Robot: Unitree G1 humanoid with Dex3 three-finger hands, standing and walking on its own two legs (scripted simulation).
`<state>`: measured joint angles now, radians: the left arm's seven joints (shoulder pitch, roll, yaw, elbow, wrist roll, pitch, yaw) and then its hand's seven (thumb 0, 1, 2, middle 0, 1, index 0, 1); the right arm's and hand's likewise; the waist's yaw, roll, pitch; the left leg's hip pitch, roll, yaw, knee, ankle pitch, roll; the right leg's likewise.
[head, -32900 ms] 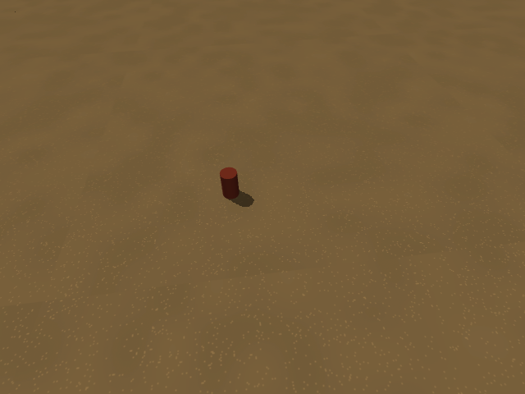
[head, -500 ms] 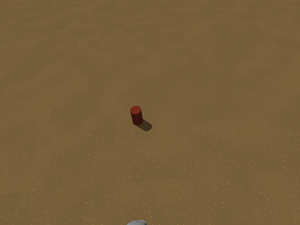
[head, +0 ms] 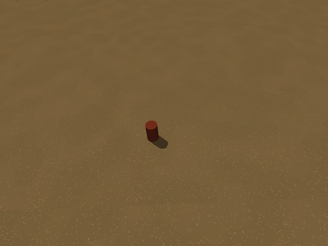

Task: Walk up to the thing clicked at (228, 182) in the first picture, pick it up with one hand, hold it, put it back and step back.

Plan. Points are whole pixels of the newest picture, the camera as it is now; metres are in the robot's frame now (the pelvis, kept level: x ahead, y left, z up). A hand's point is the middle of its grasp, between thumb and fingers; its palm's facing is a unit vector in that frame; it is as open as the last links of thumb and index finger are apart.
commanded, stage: step back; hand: left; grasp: from the side
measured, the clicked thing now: (152, 131) +1.03 +0.20 -0.69
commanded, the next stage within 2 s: stand in 0.44 s
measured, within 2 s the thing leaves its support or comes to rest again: neither
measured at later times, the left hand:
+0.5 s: hand out of the picture +0.12 +0.29 -0.15, palm faces -0.04 -0.94 -0.35, open 7.4 cm
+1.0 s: hand out of the picture +0.12 +0.29 -0.14, palm faces -0.07 -0.94 -0.33, open 7.4 cm
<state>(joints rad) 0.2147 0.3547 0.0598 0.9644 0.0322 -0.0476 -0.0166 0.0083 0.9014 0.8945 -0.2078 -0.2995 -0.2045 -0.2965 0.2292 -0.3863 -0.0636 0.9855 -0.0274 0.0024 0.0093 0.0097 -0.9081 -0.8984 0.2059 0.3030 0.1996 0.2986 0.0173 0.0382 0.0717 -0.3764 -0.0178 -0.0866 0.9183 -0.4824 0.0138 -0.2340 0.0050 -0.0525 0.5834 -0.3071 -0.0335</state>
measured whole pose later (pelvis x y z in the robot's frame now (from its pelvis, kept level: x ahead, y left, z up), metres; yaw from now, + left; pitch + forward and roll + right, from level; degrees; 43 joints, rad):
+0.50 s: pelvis +0.03 +0.03 +0.01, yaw -2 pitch -2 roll -1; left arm 0.12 0.37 0.01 1.07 0.00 -0.02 -0.01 0.01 0.90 0.89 -0.21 -0.30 -0.20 -0.30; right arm 0.01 -0.33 -0.02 1.07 -0.01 -0.01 0.02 0.01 -0.91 -0.90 0.21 0.30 0.20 0.30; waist 0.02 0.00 0.08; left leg -0.29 0.05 0.05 0.53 -0.21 0.00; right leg -0.16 -0.01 0.01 0.50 -0.31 0.02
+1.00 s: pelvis +0.04 +0.04 +0.02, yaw -2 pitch -3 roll +0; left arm 0.11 0.36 -0.01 1.13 0.01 -0.01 -0.01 0.01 0.90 0.89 -0.21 -0.30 -0.20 -0.30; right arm 0.10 -0.35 -0.02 1.17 -0.01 -0.01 0.02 0.01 -0.91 -0.90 0.20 0.30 0.20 0.30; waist -0.02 -0.01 0.05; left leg -0.18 0.02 0.06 0.34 -0.11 0.01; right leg -0.06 -0.04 0.01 0.33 -0.22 0.04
